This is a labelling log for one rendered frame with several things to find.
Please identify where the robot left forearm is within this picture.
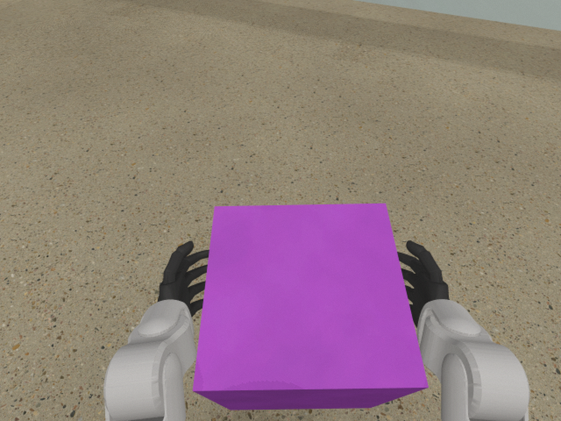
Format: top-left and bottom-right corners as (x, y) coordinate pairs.
(103, 299), (196, 421)

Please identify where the right robot hand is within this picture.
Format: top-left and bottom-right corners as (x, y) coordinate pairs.
(397, 240), (450, 328)

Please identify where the left robot hand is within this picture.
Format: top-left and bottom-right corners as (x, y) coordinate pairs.
(158, 241), (209, 317)

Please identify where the carton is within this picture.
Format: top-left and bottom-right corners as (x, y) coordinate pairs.
(193, 203), (429, 410)

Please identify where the robot right forearm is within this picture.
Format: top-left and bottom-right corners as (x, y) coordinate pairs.
(416, 299), (529, 421)

